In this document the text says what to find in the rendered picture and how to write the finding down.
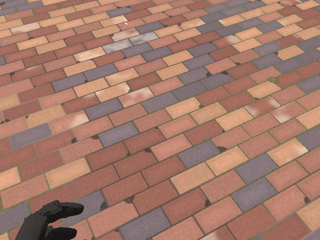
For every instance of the left robot hand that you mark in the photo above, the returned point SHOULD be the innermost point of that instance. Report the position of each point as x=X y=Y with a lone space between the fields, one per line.
x=35 y=226

